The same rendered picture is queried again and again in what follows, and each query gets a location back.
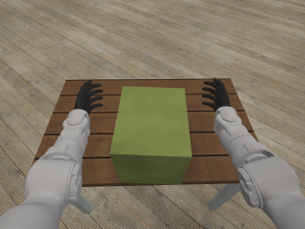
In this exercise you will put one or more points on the robot left hand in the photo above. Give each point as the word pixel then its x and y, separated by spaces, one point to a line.
pixel 83 100

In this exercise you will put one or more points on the carton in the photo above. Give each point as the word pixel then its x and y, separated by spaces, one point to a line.
pixel 151 141

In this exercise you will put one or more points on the robot left upper arm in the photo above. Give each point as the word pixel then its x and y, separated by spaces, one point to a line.
pixel 52 186

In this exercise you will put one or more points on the table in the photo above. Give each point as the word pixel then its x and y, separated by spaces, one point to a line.
pixel 210 163

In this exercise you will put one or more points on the robot left forearm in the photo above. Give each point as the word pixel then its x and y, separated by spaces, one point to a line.
pixel 72 142

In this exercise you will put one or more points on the robot right hand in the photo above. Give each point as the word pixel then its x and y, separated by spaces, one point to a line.
pixel 220 99

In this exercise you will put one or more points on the robot right upper arm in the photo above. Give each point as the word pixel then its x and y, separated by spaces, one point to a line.
pixel 270 185

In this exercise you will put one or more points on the robot right forearm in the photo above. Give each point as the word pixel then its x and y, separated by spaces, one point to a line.
pixel 240 145

